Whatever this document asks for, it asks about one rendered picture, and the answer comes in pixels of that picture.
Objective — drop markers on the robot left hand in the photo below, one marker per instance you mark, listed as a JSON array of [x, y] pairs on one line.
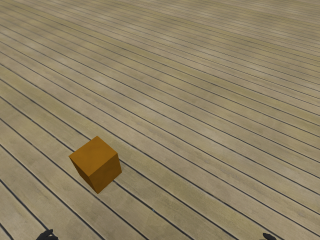
[[46, 235]]

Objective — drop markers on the carton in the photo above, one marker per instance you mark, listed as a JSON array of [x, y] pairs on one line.
[[97, 163]]

